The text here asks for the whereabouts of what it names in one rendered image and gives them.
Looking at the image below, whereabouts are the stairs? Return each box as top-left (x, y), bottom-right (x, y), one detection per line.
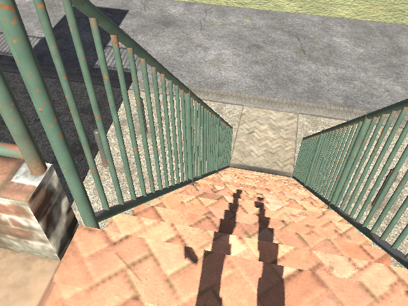
top-left (105, 168), bottom-right (408, 291)

